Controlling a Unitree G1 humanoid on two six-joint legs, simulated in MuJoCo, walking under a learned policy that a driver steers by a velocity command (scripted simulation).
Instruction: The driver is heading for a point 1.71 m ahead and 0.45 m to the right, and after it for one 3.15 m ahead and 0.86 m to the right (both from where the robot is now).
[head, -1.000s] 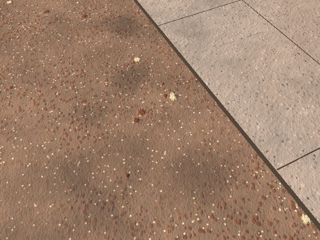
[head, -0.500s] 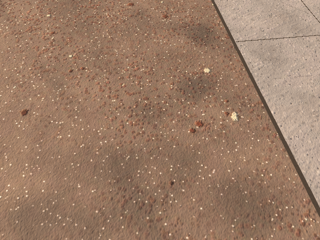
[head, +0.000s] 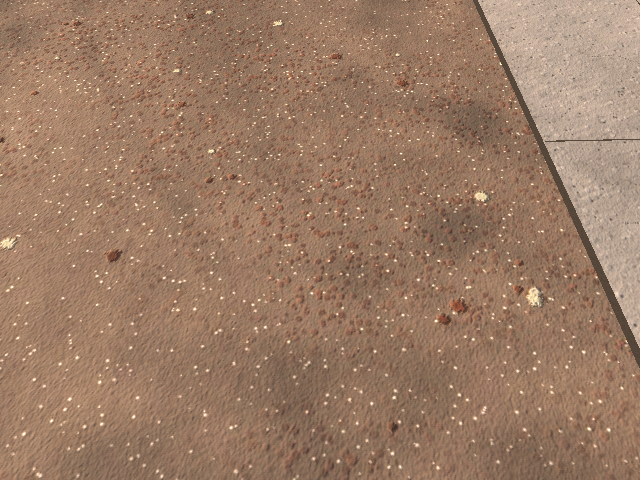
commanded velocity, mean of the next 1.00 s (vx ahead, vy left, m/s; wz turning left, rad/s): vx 0.47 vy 0.00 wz -0.37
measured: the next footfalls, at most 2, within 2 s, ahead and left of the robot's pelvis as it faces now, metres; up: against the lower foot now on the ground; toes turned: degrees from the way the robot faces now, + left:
right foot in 0.46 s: +0.38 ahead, -0.14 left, +0.00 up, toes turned -8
left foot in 0.94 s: +0.70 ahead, -0.02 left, +0.00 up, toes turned -28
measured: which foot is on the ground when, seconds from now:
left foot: down 0.00-0.46, up 0.48-0.92, down 0.94-1.00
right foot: up 0.00-0.44, down 0.46-0.94, up 0.96-1.00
